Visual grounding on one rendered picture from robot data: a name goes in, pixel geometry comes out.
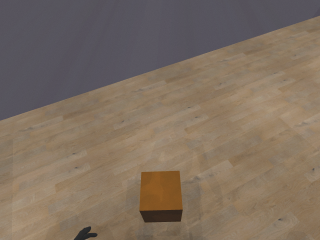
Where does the carton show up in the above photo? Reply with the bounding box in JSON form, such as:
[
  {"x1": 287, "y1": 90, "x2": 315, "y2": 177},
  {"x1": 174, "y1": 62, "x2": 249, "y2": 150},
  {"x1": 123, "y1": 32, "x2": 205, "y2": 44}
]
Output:
[{"x1": 139, "y1": 171, "x2": 183, "y2": 223}]

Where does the left robot hand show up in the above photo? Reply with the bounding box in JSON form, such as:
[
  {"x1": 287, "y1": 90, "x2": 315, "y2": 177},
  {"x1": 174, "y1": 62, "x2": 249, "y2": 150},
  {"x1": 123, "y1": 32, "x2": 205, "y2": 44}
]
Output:
[{"x1": 74, "y1": 226, "x2": 98, "y2": 240}]

